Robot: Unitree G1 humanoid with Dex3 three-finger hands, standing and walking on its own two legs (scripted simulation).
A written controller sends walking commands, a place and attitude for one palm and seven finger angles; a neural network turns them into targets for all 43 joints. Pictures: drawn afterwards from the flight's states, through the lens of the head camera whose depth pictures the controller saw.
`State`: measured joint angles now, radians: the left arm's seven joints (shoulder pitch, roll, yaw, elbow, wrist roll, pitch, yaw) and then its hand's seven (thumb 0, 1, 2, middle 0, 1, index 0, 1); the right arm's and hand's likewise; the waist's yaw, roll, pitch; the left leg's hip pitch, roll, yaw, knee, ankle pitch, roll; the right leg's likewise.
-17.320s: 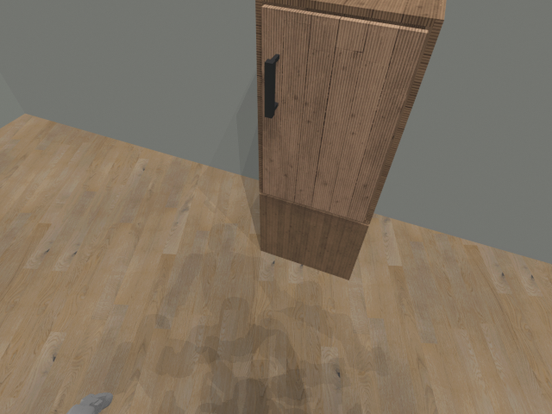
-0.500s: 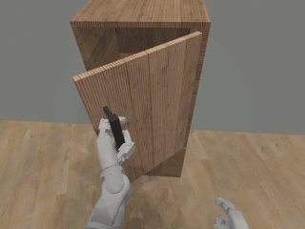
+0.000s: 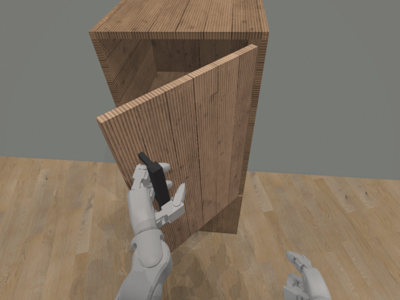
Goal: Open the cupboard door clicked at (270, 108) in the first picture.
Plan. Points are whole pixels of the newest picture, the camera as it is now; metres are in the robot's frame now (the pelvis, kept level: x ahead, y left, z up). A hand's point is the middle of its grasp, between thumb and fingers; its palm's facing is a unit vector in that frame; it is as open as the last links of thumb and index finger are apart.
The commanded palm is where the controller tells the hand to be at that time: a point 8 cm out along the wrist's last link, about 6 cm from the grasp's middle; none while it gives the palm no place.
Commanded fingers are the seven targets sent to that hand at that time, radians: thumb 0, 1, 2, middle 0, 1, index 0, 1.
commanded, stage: open thumb and fingers to let go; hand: left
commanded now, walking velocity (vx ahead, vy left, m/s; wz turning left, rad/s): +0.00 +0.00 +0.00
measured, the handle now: (155, 184) +0.33 +0.11 +0.08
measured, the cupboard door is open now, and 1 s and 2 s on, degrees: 47 53 51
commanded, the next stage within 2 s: slide the hand sideways off the handle in 0.54 s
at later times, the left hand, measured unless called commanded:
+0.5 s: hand (171, 199) +0.29 +0.07 +0.08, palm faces +0.28 -0.96 -0.04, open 15.0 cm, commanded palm +0.24 +0.10 +0.08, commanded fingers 0.00 -0.50 0.30 -0.15 -0.30 -0.15 -0.30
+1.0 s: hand (175, 224) +0.24 +0.06 +0.08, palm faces -0.17 -0.98 +0.05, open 16.2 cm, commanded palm +0.22 +0.12 +0.08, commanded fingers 0.00 -0.50 0.30 -0.15 -0.30 -0.15 -0.30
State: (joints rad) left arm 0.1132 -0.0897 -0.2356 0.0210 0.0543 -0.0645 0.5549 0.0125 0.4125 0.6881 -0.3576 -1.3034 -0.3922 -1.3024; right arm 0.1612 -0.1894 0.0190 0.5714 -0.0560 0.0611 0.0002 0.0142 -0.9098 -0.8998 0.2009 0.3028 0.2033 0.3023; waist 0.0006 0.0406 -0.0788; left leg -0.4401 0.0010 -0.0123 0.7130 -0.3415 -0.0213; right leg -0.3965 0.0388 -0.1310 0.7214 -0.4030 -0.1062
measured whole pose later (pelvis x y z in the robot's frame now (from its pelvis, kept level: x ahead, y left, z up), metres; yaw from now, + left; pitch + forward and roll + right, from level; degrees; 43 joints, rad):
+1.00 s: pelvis -0.02 +0.04 -0.01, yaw -2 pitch +2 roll +0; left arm 0.12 0.00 -0.29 0.02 -0.07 -0.13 0.11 -0.01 -0.50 0.30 -0.17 -0.32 -0.17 -0.34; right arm 0.22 -0.20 0.06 0.51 0.00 -0.02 0.00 0.02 -0.91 -0.90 0.20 0.30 0.20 0.30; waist 0.00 0.04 -0.06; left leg -0.46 -0.02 0.04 0.76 -0.34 0.03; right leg -0.43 0.01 -0.08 0.78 -0.39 -0.06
